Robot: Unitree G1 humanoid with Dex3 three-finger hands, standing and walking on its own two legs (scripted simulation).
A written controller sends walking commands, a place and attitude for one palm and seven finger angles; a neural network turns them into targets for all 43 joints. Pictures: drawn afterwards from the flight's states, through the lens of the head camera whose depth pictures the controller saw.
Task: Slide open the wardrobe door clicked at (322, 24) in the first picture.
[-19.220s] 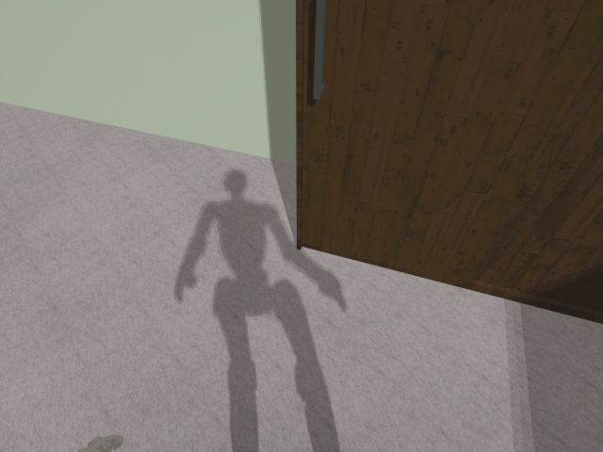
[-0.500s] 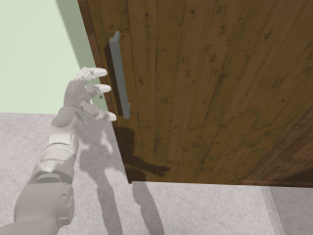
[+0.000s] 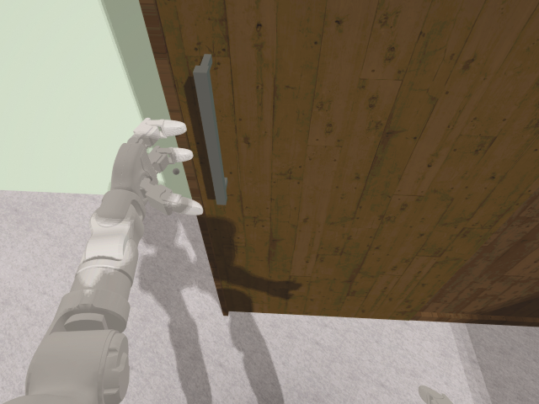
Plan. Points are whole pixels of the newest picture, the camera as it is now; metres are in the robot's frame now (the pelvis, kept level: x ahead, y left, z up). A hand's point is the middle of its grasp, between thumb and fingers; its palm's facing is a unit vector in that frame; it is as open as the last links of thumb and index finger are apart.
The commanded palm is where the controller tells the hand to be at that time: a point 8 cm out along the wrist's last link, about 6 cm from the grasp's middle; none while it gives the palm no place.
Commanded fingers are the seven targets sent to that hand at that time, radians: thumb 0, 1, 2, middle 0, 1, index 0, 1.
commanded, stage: move the hooked fingers beside the handle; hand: left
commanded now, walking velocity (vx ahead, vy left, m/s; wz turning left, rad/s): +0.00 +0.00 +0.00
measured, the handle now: (215, 140) +0.49 +0.10 +0.12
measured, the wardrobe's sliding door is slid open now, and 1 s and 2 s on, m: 0.00 0.00 0.00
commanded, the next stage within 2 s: feel for the door with the fingertips in 0.24 s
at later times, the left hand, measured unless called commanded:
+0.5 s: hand (176, 171) +0.42 +0.15 +0.13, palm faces -0.04 -1.00 +0.01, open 14.0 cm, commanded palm +0.40 +0.19 +0.13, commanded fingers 0.00 -0.50 0.30 -0.30 -1.20 -0.30 -1.20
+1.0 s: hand (191, 161) +0.43 +0.13 +0.13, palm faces -0.04 -1.00 +0.00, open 13.9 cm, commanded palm +0.41 +0.18 +0.13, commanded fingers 0.00 -0.50 0.30 -0.30 -1.20 -0.30 -1.20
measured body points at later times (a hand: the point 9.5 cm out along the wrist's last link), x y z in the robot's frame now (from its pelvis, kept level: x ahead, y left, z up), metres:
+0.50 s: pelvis -0.01 +0.00 +0.00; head +0.02 +0.00 +0.45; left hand +0.41 +0.20 +0.13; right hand +0.09 -0.26 -0.11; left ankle +0.01 +0.11 -0.73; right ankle +0.00 -0.11 -0.73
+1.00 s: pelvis -0.01 +0.00 +0.00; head +0.02 +0.00 +0.45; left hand +0.43 +0.18 +0.13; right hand +0.08 -0.26 -0.11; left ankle +0.01 +0.11 -0.73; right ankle +0.00 -0.11 -0.73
